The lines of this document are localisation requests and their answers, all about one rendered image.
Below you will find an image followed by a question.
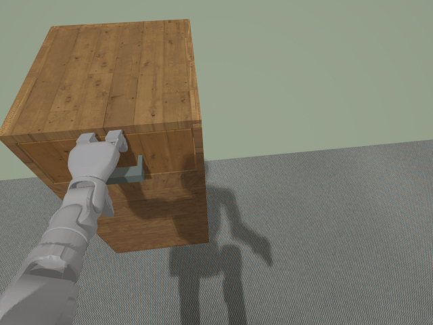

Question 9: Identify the handle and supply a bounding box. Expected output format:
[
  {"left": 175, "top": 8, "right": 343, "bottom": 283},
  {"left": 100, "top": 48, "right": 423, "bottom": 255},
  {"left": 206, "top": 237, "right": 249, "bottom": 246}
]
[{"left": 106, "top": 155, "right": 145, "bottom": 185}]

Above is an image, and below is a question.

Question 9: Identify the robot left upper arm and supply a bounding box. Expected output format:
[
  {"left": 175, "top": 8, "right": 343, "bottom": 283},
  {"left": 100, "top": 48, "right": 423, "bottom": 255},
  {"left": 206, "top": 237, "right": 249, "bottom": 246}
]
[{"left": 0, "top": 274, "right": 81, "bottom": 325}]

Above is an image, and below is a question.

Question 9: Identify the left robot hand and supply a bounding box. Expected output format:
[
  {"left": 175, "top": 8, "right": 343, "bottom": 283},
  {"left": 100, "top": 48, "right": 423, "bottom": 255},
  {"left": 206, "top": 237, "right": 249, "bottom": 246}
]
[{"left": 68, "top": 129, "right": 128, "bottom": 217}]

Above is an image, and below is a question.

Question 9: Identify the cabinet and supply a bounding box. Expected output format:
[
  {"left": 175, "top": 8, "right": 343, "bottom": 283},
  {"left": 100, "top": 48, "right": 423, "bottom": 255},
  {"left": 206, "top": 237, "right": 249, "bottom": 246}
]
[{"left": 0, "top": 19, "right": 209, "bottom": 253}]

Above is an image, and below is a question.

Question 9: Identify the drawer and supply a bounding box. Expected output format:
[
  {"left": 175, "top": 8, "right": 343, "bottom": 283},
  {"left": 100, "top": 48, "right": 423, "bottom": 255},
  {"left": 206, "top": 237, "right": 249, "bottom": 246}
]
[{"left": 18, "top": 128, "right": 196, "bottom": 183}]

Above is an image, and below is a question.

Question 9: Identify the left robot forearm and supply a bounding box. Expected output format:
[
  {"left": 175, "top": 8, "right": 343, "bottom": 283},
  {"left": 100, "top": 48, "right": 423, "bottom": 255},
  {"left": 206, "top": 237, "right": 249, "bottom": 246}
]
[{"left": 0, "top": 176, "right": 107, "bottom": 312}]

